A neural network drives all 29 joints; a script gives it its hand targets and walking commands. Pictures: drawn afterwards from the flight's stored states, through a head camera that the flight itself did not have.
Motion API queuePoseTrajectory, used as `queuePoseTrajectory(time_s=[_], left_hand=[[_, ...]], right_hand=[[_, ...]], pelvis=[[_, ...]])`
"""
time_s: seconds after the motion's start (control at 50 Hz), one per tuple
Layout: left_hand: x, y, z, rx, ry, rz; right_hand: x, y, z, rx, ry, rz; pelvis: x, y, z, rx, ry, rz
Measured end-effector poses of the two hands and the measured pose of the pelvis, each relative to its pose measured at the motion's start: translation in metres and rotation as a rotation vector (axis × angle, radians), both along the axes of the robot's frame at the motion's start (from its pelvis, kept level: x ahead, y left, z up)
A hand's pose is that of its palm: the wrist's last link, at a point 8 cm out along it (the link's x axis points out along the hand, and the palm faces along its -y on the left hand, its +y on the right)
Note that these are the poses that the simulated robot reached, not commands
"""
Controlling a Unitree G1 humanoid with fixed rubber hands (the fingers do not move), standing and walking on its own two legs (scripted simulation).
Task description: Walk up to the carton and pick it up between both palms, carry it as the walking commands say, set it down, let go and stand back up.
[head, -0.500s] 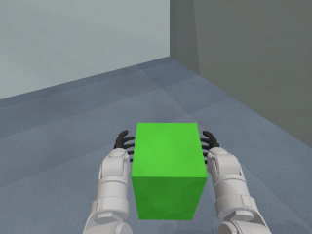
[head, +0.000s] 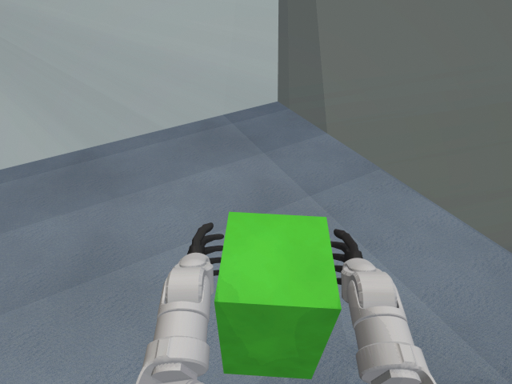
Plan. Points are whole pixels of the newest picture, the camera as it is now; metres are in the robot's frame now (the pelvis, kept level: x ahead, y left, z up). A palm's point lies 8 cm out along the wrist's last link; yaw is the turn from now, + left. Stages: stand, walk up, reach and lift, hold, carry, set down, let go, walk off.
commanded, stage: reach and lift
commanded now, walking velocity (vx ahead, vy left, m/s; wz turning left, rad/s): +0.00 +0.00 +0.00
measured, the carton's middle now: (272, 299) +0.29 +0.01 -0.02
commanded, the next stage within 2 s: hold in 0.10 s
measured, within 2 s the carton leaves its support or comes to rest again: neither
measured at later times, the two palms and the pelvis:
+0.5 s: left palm (198, 270) +0.29 +0.13 +0.07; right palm (355, 274) +0.29 -0.13 +0.06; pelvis -0.01 -0.01 +0.00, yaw +0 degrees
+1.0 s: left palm (173, 258) +0.30 +0.17 +0.08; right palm (329, 259) +0.31 -0.09 +0.07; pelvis -0.01 +0.03 -0.01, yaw +1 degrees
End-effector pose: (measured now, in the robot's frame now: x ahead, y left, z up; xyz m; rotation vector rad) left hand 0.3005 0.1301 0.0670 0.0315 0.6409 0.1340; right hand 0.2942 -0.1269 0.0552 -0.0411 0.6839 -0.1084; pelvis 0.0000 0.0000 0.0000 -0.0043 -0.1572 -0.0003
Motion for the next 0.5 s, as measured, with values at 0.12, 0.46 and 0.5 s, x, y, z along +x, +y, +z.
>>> queuePoseTrajectory(time_s=[0.12,0.46,0.5], left_hand=[[-0.002,-0.002,0.001,0.001,-0.001,-0.006],[-0.012,-0.002,-0.001,-0.004,-0.003,0.012],[-0.012,-0.002,-0.001,-0.003,-0.005,0.014]], right_hand=[[-0.004,-0.002,0.001,-0.001,0.000,-0.004],[-0.008,-0.002,0.001,-0.010,-0.003,0.019],[-0.008,-0.002,0.001,-0.004,-0.005,0.017]], pelvis=[[-0.003,0.000,0.000,0.000,-0.002,-0.003],[-0.010,-0.007,-0.002,0.005,-0.009,0.004],[-0.010,-0.007,-0.002,0.004,-0.009,0.006]])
